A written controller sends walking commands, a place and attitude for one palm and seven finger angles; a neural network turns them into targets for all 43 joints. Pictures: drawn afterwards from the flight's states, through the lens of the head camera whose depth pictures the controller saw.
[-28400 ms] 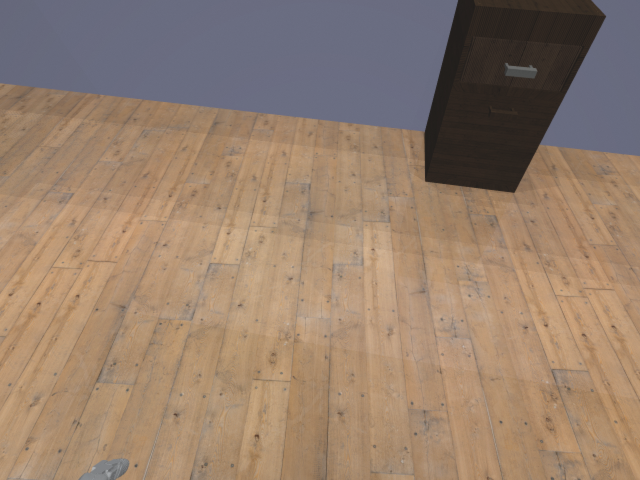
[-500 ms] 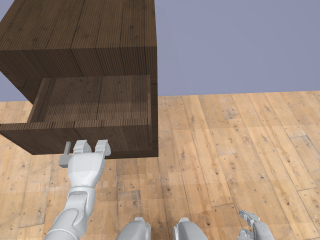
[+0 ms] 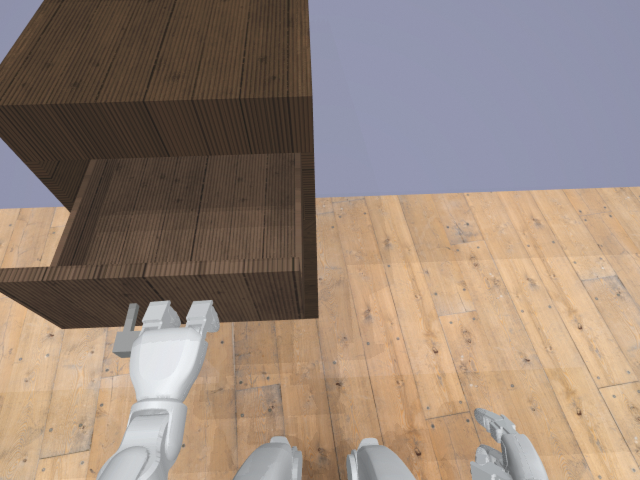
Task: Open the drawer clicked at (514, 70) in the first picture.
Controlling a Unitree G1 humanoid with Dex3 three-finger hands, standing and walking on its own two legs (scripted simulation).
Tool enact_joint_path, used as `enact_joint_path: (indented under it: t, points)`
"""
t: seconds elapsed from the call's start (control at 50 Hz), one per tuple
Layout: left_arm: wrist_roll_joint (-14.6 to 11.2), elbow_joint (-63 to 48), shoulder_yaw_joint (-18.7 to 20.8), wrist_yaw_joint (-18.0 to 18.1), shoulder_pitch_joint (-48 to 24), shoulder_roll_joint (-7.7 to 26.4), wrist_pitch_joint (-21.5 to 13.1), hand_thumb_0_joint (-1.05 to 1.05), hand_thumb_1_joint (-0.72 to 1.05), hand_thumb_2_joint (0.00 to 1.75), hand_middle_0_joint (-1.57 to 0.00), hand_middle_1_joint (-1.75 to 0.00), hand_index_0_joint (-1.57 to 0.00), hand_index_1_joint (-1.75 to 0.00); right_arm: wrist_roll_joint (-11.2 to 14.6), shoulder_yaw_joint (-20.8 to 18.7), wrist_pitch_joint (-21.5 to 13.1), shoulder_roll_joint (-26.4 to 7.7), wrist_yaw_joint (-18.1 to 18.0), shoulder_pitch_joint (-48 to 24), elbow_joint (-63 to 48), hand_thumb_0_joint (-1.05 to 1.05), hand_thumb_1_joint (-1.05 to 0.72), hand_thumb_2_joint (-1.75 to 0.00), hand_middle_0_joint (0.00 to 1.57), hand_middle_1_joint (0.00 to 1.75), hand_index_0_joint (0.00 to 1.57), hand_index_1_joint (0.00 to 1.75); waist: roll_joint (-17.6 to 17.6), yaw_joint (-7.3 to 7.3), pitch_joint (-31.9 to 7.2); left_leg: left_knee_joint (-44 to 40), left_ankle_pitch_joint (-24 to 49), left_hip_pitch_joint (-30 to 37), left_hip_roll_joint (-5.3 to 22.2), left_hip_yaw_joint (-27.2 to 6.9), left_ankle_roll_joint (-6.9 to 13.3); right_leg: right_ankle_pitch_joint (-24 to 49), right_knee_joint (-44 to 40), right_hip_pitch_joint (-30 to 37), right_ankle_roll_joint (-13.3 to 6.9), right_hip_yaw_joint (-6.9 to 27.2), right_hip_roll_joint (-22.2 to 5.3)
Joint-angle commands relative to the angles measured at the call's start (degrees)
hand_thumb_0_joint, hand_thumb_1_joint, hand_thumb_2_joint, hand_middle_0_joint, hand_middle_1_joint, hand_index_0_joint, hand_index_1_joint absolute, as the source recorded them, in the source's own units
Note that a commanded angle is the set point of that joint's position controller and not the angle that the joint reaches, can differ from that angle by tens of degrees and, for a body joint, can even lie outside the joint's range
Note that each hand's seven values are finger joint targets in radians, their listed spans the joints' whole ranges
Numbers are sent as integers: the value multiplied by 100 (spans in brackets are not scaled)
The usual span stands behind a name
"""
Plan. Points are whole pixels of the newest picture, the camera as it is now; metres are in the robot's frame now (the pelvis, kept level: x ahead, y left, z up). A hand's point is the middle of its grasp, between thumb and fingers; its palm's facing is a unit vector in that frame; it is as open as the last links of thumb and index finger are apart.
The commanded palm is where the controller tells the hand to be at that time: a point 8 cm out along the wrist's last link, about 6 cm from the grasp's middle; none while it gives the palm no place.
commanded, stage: pull the drawer open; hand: left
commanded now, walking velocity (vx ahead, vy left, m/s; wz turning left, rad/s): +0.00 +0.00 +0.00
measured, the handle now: (161, 326) +0.32 +0.24 -0.06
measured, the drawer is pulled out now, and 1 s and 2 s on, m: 0.20 0.24 0.30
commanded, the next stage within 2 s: none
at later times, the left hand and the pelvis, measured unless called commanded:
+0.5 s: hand (184, 382) +0.25 +0.20 -0.08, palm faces -0.07 -0.09 -0.99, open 6.0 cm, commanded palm +0.21 +0.21 -0.03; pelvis +0.00 -0.01 +0.00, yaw +0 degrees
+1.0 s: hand (181, 399) +0.23 +0.20 -0.08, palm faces -0.08 -0.10 -0.99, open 6.0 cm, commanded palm +0.19 +0.21 -0.03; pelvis +0.00 -0.01 -0.01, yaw +0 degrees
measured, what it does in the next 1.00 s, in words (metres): stands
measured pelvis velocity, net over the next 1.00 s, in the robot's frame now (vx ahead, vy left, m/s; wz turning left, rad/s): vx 0.00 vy -0.01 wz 0.01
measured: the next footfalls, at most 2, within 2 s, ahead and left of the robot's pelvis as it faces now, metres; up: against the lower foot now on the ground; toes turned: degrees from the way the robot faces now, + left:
none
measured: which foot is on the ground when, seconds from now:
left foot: down 0.00-1.00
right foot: down 0.00-1.00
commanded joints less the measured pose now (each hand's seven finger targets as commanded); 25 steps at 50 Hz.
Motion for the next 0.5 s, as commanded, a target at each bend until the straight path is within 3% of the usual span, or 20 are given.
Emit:
enact_joint_path:
  t: [0.0,0.08,0.14,0.18,0.24,0.32,0.38,0.46,0.48]
  points:
    - [-118,-785,626,264,250,844,91,0,90,90,-40,-135,-40,-135,-2,-214,-226,-700,-29,-173,-721,0,-90,-90,20,30,20,30,-231,273,-1716,-651,2156,1068,-36,-550,-192,2687,-820,1531,27,650,-261]
    - [-139,-856,732,270,394,902,79,0,90,90,-40,-135,-40,-135,-1,-219,-232,-713,-35,-179,-763,0,-90,-90,20,30,20,30,-166,342,-1688,-665,2186,1121,-24,-571,-195,2585,-823,1477,-7,625,-254]
    - [-135,-966,525,240,411,731,87,0,90,90,-40,-135,-40,-135,1,-223,-231,-705,-34,-186,-781,0,-90,-90,20,30,20,30,-194,298,-1820,-632,2204,1167,-31,-533,-183,2680,-810,1520,30,617,-276]
    - [-208,-953,748,245,729,895,63,0,90,90,-40,-135,-40,-135,2,-202,-241,-692,-40,-164,-812,0,-90,-90,20,30,20,30,-233,384,-1794,-652,2277,1120,-36,-552,-193,2854,-819,1661,2,670,-263]
    - [-221,-944,650,207,670,840,56,0,90,90,-40,-135,-40,-135,10,-184,-246,-680,-54,-207,-797,0,-90,-90,20,30,20,30,-386,316,-1709,-609,2034,922,-66,-512,-180,2786,-847,1687,51,750,-286]
    - [-196,-1053,663,244,872,818,14,0,90,90,-40,-135,-40,-135,2,-186,-259,-666,-48,-214,-837,0,-90,-90,20,30,20,30,-137,381,-1676,-642,2166,1066,-57,-540,-197,2769,-801,1604,-5,702,-267]
    - [-209,-1137,696,231,1011,821,9,0,90,90,-40,-135,-40,-135,-19,-183,-280,-672,-39,-221,-860,0,-90,-90,20,30,20,30,-304,338,-1689,-625,2155,1052,-40,-537,-183,2873,-843,1656,9,701,-281]
    - [-210,-1253,616,216,1206,742,-24,0,90,90,-40,-135,-40,-135,-19,-178,-292,-648,-36,-259,-897,0,-90,-90,20,30,20,30,-244,346,-1630,-615,2081,1037,-60,-515,-191,2842,-835,1643,16,732,-291]
    - [-219,-1268,757,230,1220,853,-44,0,90,90,-40,-135,-40,-135,-24,-171,-295,-654,-35,-231,-888,0,-90,-90,20,30,20,30,-247,371,-1686,-617,2139,1021,-51,-556,-192,2829,-799,1643,-3,711,-275]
